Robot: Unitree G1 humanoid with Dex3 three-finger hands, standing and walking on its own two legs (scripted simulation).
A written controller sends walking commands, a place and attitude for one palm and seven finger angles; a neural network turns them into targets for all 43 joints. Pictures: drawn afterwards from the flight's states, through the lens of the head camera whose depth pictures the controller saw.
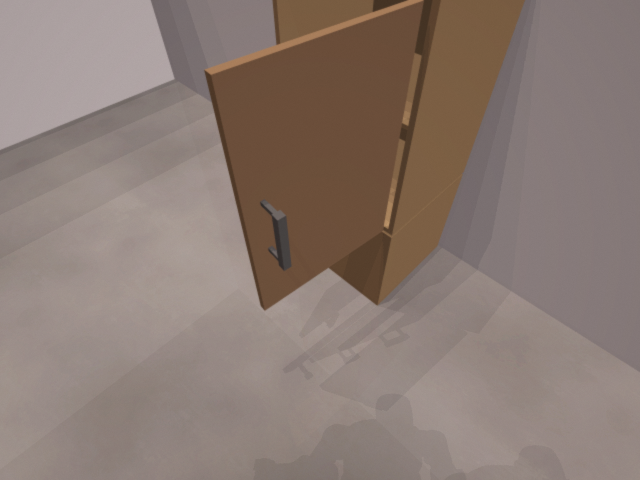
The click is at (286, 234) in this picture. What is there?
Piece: cupboard door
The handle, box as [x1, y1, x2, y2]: [260, 199, 291, 270]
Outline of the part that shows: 264,199 260,201 260,203 272,216 276,242 275,249 272,246 270,246 268,249 278,260 279,265 284,270 291,266 286,218 280,210 277,211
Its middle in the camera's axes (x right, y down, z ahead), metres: -0.09 +0.00 +0.74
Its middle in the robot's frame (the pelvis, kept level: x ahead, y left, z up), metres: +0.54 +0.12 -0.08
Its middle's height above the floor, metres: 0.70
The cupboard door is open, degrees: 84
